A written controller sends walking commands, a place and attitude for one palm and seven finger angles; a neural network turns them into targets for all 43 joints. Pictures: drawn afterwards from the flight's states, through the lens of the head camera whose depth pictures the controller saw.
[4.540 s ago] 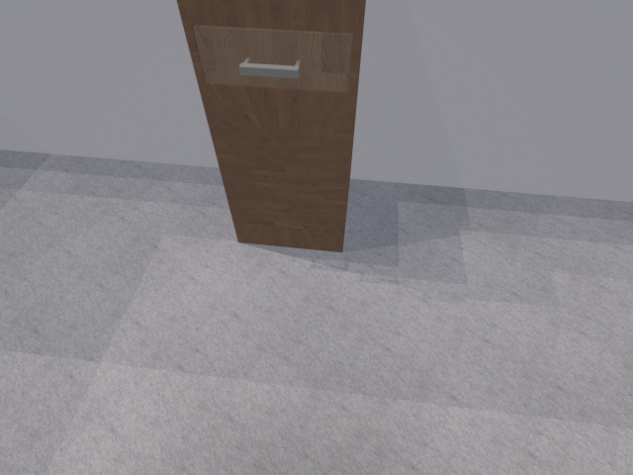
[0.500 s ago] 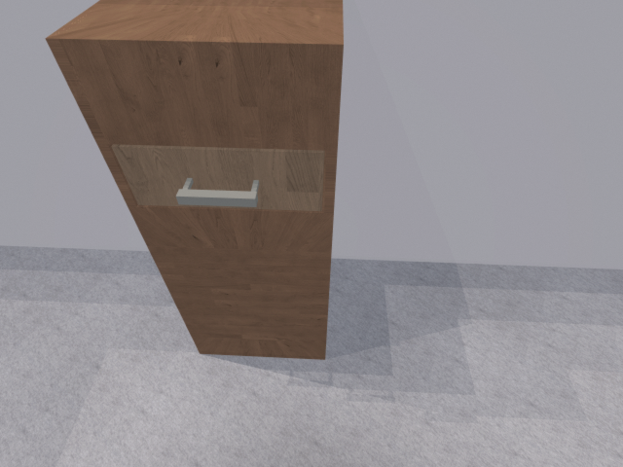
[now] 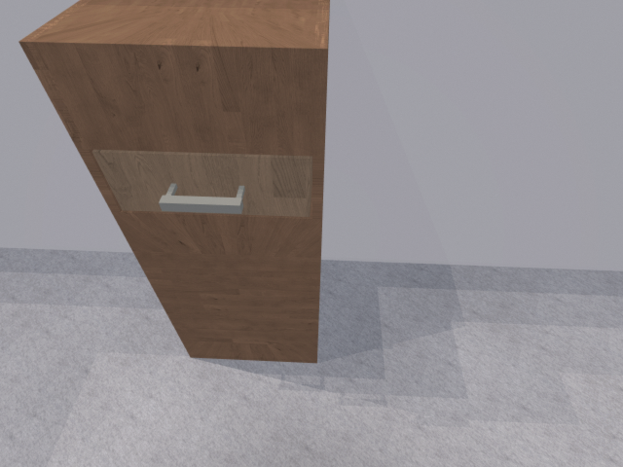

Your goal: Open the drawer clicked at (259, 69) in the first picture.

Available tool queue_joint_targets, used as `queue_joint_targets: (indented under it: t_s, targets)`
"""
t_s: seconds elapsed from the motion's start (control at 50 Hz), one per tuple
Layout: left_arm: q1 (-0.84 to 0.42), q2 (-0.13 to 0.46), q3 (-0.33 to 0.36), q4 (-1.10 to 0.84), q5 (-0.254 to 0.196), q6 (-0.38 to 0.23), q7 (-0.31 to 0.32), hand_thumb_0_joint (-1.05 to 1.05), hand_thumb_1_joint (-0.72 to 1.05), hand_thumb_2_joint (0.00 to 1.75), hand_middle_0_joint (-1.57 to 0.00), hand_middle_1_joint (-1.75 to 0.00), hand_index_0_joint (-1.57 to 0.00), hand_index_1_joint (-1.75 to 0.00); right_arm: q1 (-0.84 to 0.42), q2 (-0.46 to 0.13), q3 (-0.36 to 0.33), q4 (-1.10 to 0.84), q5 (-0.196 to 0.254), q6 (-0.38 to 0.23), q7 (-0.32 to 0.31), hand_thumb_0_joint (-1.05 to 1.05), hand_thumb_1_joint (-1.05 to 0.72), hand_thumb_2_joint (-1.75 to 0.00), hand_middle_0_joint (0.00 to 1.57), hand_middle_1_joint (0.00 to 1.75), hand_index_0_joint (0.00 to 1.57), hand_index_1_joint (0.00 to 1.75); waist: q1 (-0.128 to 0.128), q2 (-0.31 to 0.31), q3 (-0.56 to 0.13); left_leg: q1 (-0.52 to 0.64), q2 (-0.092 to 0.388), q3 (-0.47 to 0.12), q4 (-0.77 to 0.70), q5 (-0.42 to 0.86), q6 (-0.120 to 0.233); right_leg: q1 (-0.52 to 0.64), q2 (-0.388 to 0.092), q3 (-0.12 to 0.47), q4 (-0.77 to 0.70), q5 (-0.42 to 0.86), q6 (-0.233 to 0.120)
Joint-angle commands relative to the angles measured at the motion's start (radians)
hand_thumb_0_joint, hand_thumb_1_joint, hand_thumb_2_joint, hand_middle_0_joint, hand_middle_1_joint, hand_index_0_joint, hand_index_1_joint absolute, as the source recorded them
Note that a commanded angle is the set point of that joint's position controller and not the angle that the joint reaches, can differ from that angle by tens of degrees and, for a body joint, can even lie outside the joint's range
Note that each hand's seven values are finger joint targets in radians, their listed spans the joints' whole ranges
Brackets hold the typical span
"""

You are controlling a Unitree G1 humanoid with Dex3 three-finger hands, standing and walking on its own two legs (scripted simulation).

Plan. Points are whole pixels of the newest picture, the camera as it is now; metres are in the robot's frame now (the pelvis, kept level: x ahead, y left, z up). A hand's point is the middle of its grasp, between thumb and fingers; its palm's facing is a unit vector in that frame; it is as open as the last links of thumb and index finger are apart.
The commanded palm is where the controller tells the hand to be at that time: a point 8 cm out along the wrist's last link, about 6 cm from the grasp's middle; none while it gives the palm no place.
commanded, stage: raise the hand with hooked fingers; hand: left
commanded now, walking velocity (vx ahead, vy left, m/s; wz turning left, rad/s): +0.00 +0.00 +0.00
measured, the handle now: (204, 197) +0.56 +0.23 +0.01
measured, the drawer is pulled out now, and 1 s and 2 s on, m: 0.00 0.00 0.00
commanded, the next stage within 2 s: move the hooked fingers above the handle in 2.00 s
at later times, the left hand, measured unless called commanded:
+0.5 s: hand (175, 449) +0.16 +0.19 -0.07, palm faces -0.14 -0.33 -0.93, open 8.5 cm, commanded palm +0.15 +0.22 -0.01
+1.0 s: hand (149, 359) +0.25 +0.23 +0.01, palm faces -0.01 -0.11 -0.99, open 11.4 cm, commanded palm +0.23 +0.23 +0.08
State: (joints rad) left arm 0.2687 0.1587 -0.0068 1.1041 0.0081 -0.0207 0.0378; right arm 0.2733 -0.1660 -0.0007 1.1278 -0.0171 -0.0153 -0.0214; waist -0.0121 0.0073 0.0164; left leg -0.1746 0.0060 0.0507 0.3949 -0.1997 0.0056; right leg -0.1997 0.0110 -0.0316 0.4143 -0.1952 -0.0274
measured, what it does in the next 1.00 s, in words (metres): stands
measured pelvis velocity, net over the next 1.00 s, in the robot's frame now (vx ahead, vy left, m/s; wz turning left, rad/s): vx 0.03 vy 0.00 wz -0.02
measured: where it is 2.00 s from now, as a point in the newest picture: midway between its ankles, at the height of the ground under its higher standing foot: outside the picture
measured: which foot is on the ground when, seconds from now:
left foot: down 0.00-1.00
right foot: down 0.00-1.00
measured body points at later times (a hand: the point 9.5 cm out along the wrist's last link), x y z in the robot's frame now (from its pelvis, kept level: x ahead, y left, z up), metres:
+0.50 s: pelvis +0.01 +0.00 -0.03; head +0.04 -0.01 +0.42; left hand +0.17 +0.20 -0.02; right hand +0.25 -0.24 -0.09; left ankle +0.01 +0.11 -0.74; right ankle +0.02 -0.10 -0.74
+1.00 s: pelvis +0.03 +0.00 -0.03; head +0.07 -0.03 +0.42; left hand +0.24 +0.23 +0.06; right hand +0.21 -0.22 -0.14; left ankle +0.01 +0.12 -0.74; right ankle +0.02 -0.10 -0.74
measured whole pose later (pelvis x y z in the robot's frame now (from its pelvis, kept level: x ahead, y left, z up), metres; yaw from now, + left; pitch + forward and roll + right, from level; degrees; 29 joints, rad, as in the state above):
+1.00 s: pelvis +0.03 +0.00 -0.03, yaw -1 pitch +6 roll +1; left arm 0.39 0.41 -0.05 -0.18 0.98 0.05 0.28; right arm 0.17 -0.23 0.03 0.57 -0.04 0.12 0.01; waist 0.06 0.05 -0.05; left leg -0.40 0.01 0.08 0.67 -0.38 0.00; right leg -0.45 0.01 0.00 0.72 -0.38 -0.03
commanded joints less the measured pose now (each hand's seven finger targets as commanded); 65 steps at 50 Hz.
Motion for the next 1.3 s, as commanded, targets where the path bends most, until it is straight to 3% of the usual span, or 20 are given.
queue_joint_targets:
  t_s: [0.0, 0.06, 0.08, 0.1, 0.12, 0.14, 0.16, 0.18, 0.22, 0.3, 0.38, 0.46, 0.52, 0.6, 0.64, 0.76, 0.84, 0.98, 1.08, 1.28]
  targets:
    - [0.054, 0.126, 0.021, -0.030, 0.003, -0.012, 0.003, 0.00, 0.90, 0.90, -0.20, -0.30, -0.20, -0.30, 0.048, -0.111, -0.022, -0.024, 0.004, -0.010, -0.005, 0.00, -0.90, -0.90, 0.20, 0.30, 0.20, 0.30, 0.007, -0.009, 0.031, -0.019, 0.097, -0.087, -0.077, 0.033, 0.013, -0.006, -0.121, 0.121, -0.106, 0.031, 0.000]
    - [0.045, 0.128, 0.022, -0.031, 0.004, -0.011, 0.003, 0.00, 0.90, 0.90, -0.20, -0.30, -0.20, -0.30, 0.049, -0.114, -0.023, -0.023, 0.004, -0.009, -0.005, 0.00, -0.90, -0.90, 0.20, 0.30, 0.20, 0.30, 0.005, -0.028, 0.050, -0.022, 0.095, -0.088, -0.079, 0.025, 0.012, -0.017, -0.120, 0.121, -0.113, 0.009, 0.000]
    - [0.140, 0.114, 0.020, 0.001, 0.012, -0.025, 0.042, 0.00, 0.90, 0.90, -0.20, -0.30, -0.20, -0.30, -0.052, -0.100, -0.014, -0.088, 0.012, -0.020, 0.002, 0.00, -0.90, -0.90, 0.20, 0.30, 0.20, 0.30, 0.056, -0.071, 0.067, -0.089, 0.101, -0.031, 0.139, 0.007, -0.016, -0.002, -0.182, 0.168, -0.074, 0.377, 0.029]
    - [-0.686, 0.448, 0.021, -1.461, 0.162, -0.213, 0.034, 0.00, 0.88, 0.89, -0.20, -0.32, -0.20, -0.32, -0.073, -0.241, 0.006, -0.454, 0.073, -0.148, -0.050, 0.00, -0.90, -0.90, 0.20, 0.30, 0.20, 0.30, -0.044, 0.208, -0.413, 0.181, -0.011, -0.026, -0.039, 0.105, 0.043, 0.072, -0.049, 0.203, 0.011, 0.172, -0.013]
    - [-0.207, 0.410, 0.065, -1.209, 0.192, -0.145, 0.120, 0.00, 0.85, 0.88, -0.20, -0.33, -0.20, -0.33, -0.153, -0.208, -0.004, -0.415, 0.049, -0.246, -0.089, 0.00, -0.90, -0.90, 0.20, 0.30, 0.20, 0.30, 0.057, 0.364, -0.325, 0.179, -0.010, -0.002, -0.026, 0.124, 0.035, 0.030, -0.023, 0.074, 0.070, 0.010, -0.045]
    - [-0.122, 0.303, 0.025, -1.158, 0.141, -0.079, 0.185, 0.00, 0.83, 0.87, -0.21, -0.34, -0.21, -0.34, -0.138, -0.206, -0.018, -0.364, 0.063, -0.281, -0.097, 0.00, -0.90, -0.90, 0.20, 0.30, 0.20, 0.30, 0.033, 0.315, -0.234, 0.066, -0.001, -0.015, -0.027, -0.002, 0.003, -0.040, -0.014, 0.035, 0.068, -0.073, -0.030]
    - [0.173, 0.054, -0.119, -0.963, 0.170, 0.019, 0.184, 0.00, 0.81, 0.86, -0.21, -0.36, -0.21, -0.36, -0.108, -0.130, -0.008, -0.371, 0.081, -0.282, -0.096, 0.00, -0.90, -0.90, 0.20, 0.30, 0.20, 0.30, 0.023, 0.159, -0.141, -0.007, 0.018, -0.029, -0.045, -0.072, 0.014, -0.076, -0.003, 0.013, 0.077, -0.084, -0.015]
    - [-0.035, 0.118, -0.109, -1.175, 0.221, 0.005, 0.197, 0.00, 0.78, 0.85, -0.21, -0.37, -0.21, -0.37, -0.149, -0.176, -0.009, -0.463, 0.071, -0.291, -0.083, 0.00, -0.90, -0.90, 0.20, 0.30, 0.20, 0.30, 0.001, 0.088, -0.015, -0.083, 0.007, -0.069, -0.036, -0.125, 0.017, -0.140, -0.006, 0.021, 0.069, -0.107, -0.012]
    - [0.054, 0.175, -0.083, -1.090, 0.422, -0.005, 0.254, 0.00, 0.74, 0.83, -0.21, -0.40, -0.21, -0.40, -0.170, -0.202, -0.031, -0.506, 0.027, -0.275, -0.066, 0.00, -0.90, -0.90, 0.20, 0.30, 0.20, 0.30, -0.005, -0.118, 0.041, -0.178, -0.015, -0.069, 0.054, -0.170, 0.029, -0.287, 0.000, 0.033, 0.071, -0.268, -0.010]
    - [0.479, 0.120, -0.094, -1.003, 0.733, 0.002, 0.308, 0.00, 0.64, 0.79, -0.22, -0.47, -0.22, -0.47, -0.215, -0.191, -0.071, -0.652, -0.016, -0.153, 0.008, 0.00, -0.90, -0.90, 0.20, 0.30, 0.20, 0.30, 0.115, -0.252, -0.015, -0.293, -0.037, -0.024, 0.148, -0.092, 0.004, -0.274, 0.015, 0.065, 0.110, -0.304, -0.032]
    - [0.467, 0.190, -0.041, -1.147, 0.933, -0.033, 0.337, 0.00, 0.55, 0.75, -0.22, -0.53, -0.22, -0.53, -0.293, -0.185, -0.069, -0.732, -0.026, -0.019, 0.071, 0.00, -0.90, -0.90, 0.20, 0.30, 0.20, 0.30, 0.165, -0.209, -0.126, -0.345, -0.042, -0.006, 0.216, 0.036, 0.006, -0.218, 0.002, 0.110, 0.219, -0.033, -0.052]
    - [0.289, 0.309, 0.056, -1.385, 1.055, -0.062, 0.433, 0.00, 0.46, 0.71, -0.23, -0.58, -0.23, -0.58, -0.293, -0.169, -0.069, -0.777, -0.061, 0.033, 0.080, 0.00, -0.90, -0.90, 0.20, 0.30, 0.20, 0.30, 0.155, 0.012, -0.314, -0.287, -0.048, -0.019, 0.314, 0.116, 0.016, -0.259, 0.014, 0.151, 0.327, 0.119, -0.055]
    - [0.096, 0.347, 0.078, -1.534, 1.079, -0.086, 0.499, 0.00, 0.39, 0.68, -0.24, -0.63, -0.24, -0.63, -0.271, -0.163, -0.071, -0.781, -0.070, 0.048, 0.064, 0.00, -0.90, -0.90, 0.20, 0.30, 0.20, 0.30, 0.103, 0.121, -0.438, -0.168, -0.045, -0.052, 0.409, 0.152, 0.016, -0.398, 0.016, 0.180, 0.363, 0.071, -0.057]
    - [-0.037, 0.347, 0.051, -1.565, 1.062, -0.116, 0.517, 0.00, 0.29, 0.64, -0.24, -0.69, -0.24, -0.69, -0.257, -0.169, -0.064, -0.762, -0.082, 0.040, 0.047, 0.00, -0.90, -0.90, 0.20, 0.30, 0.20, 0.30, 0.033, 0.096, -0.357, -0.155, -0.046, -0.078, 0.482, 0.060, 0.028, -0.539, 0.009, 0.168, 0.343, -0.046, -0.046]
    - [-0.055, 0.352, 0.051, -1.537, 1.053, -0.119, 0.502, 0.00, 0.25, 0.62, -0.25, -0.72, -0.25, -0.72, -0.268, -0.167, -0.056, -0.757, -0.090, 0.046, 0.048, 0.00, -0.90, -0.90, 0.20, 0.30, 0.20, 0.30, 0.026, 0.041, -0.328, -0.187, -0.050, -0.081, 0.485, 0.036, 0.035, -0.523, 0.008, 0.163, 0.328, -0.045, -0.044]
    - [0.149, 0.310, 0.019, -1.362, 0.971, 0.086, 0.339, 0.00, 0.11, 0.56, -0.26, -0.81, -0.26, -0.81, -0.303, -0.155, -0.029, -0.768, -0.018, 0.092, 0.042, 0.00, -0.90, -0.90, 0.20, 0.30, 0.20, 0.30, 0.096, -0.100, -0.310, -0.273, -0.038, -0.044, 0.317, 0.090, 0.025, -0.171, 0.009, 0.104, 0.273, 0.158, -0.017]
    - [0.172, 0.405, 0.091, -1.414, 0.955, 0.117, 0.273, 0.00, 0.01, 0.52, -0.26, -0.87, -0.26, -0.87, -0.327, -0.160, -0.001, -0.768, -0.010, 0.086, 0.027, 0.00, -0.90, -0.90, 0.20, 0.30, 0.20, 0.30, 0.128, -0.121, -0.268, -0.278, -0.033, -0.029, 0.245, 0.117, 0.023, -0.036, -0.010, 0.128, 0.244, 0.277, -0.008]
    - [-0.047, 0.433, 0.127, -1.532, 0.979, 0.028, 0.307, 0.00, -0.15, 0.45, -0.27, -0.98, -0.27, -0.98, -0.279, -0.161, -0.031, -0.725, -0.032, 0.065, 0.013, 0.00, -0.90, -0.90, 0.20, 0.30, 0.20, 0.30, 0.101, 0.039, -0.304, -0.136, -0.034, -0.036, 0.211, 0.158, 0.026, -0.059, -0.014, 0.103, 0.194, 0.218, -0.017]
    - [-0.150, 0.416, 0.104, -1.460, 0.948, 0.006, 0.303, 0.00, -0.27, 0.40, -0.28, -1.05, -0.28, -1.05, -0.273, -0.171, -0.053, -0.689, -0.019, 0.054, 0.005, 0.00, -0.90, -0.90, 0.20, 0.30, 0.20, 0.30, 0.076, 0.016, -0.266, -0.103, -0.034, -0.038, 0.192, 0.138, 0.027, -0.097, -0.013, 0.068, 0.161, 0.158, -0.011]
    - [-0.392, 0.510, 0.089, -1.393, 0.926, 0.111, 0.129, 0.00, -0.50, 0.30, -0.30, -1.20, -0.30, -1.20, -0.316, -0.177, -0.033, -0.685, 0.017, 0.096, -0.005, 0.00, -0.90, -0.90, 0.20, 0.30, 0.20, 0.30, 0.098, 0.007, -0.241, -0.042, -0.030, -0.029, 0.085, 0.209, 0.025, 0.029, -0.015, 0.039, 0.093, 0.198, -0.004]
